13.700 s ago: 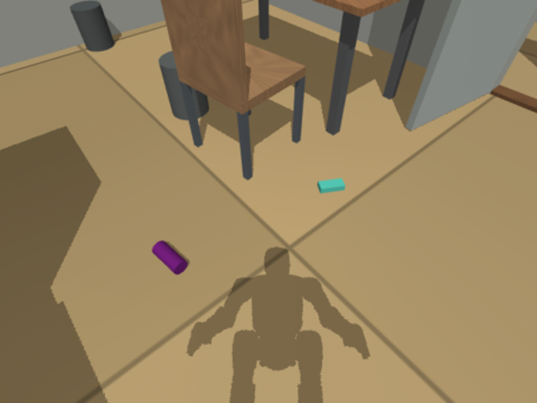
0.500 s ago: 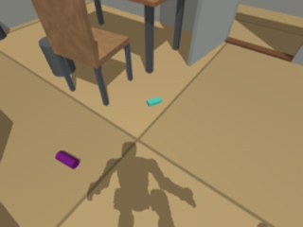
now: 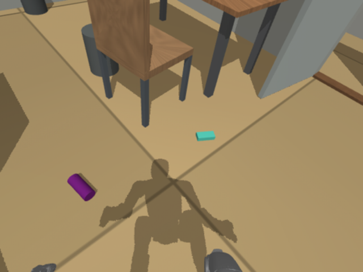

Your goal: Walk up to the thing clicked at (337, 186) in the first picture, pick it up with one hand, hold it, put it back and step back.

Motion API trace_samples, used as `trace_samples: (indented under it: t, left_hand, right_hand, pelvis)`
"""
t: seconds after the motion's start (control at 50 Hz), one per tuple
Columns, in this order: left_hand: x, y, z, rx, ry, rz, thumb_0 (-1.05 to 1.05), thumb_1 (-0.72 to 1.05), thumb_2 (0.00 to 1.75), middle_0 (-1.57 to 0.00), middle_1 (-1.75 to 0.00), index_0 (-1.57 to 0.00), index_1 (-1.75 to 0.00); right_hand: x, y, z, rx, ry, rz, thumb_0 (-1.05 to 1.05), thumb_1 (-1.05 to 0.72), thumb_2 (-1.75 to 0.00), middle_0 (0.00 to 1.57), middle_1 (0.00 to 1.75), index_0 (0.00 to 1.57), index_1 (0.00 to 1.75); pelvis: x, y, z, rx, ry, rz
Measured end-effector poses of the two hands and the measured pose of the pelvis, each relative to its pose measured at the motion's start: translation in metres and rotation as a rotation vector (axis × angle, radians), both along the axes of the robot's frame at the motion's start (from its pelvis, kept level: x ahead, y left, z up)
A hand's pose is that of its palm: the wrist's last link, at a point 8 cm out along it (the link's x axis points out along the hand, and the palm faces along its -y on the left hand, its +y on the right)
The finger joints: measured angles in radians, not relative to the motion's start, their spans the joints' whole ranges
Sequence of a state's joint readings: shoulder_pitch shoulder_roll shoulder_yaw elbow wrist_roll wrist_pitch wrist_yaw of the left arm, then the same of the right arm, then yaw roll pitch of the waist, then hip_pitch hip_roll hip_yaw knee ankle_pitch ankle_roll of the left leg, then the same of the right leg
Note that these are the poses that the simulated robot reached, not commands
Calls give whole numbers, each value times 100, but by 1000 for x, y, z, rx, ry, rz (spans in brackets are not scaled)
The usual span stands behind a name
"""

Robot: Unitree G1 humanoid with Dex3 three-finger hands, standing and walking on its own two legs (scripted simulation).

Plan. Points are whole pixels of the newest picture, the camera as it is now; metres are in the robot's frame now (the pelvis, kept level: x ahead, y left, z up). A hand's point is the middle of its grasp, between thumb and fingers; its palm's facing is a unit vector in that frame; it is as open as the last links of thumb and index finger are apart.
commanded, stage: walk up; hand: left
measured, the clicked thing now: (205, 135) +1.09 -0.24 -0.75
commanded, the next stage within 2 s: none
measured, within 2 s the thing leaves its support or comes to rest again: neither
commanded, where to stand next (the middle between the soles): +0.78 -0.62 m, yaw +15 degrees
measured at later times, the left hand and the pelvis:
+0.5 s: hand (124, 240) +0.21 +0.14 -0.13, palm faces +0.17 -0.93 -0.34, open 7.4 cm; pelvis +0.20 -0.15 +0.00, yaw +8 degrees
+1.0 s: hand (173, 175) +0.42 +0.02 -0.16, palm faces +0.14 -0.92 -0.37, open 7.3 cm; pelvis +0.37 -0.29 -0.04, yaw +10 degrees
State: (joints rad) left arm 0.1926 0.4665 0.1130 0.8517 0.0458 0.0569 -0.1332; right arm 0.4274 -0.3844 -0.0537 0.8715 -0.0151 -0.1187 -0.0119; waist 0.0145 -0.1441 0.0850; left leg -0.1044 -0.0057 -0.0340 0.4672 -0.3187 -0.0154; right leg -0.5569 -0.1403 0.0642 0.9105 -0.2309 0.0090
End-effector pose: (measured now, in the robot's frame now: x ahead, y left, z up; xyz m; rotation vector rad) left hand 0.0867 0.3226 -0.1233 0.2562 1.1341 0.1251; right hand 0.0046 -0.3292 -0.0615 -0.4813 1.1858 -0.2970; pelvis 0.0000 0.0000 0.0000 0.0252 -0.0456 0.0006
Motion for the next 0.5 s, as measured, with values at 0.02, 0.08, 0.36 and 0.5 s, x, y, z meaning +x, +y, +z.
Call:
trace_samples:
  t: [0.02,0.08,0.36,0.5]
  left_hand:
    - [10,-7,1,1,-8,3,1,91,90,-20,-30,-20,-30]
    - [46,-29,4,12,-40,9,1,91,90,-20,-30,-20,-30]
    - [115,-124,37,80,-123,111,1,91,90,-21,-30,-21,-30]
    - [109,-139,25,77,-36,198,1,90,90,-21,-30,-21,-30]
  right_hand:
    - [8,-6,-3,5,4,5,1,-90,-90,21,30,20,30]
    - [35,-28,-14,18,14,22,1,-90,-90,21,30,21,30]
    - [225,-120,-36,65,-62,162,1,-91,-90,21,30,20,30]
    - [295,-135,-22,44,-22,233,1,-91,-90,21,30,20,30]
  pelvis:
    - [8,-7,-1,1,1,6]
    - [33,-29,-7,9,3,24]
    - [139,-122,-4,-15,-6,98]
    - [197,-146,-2,-41,-1,140]
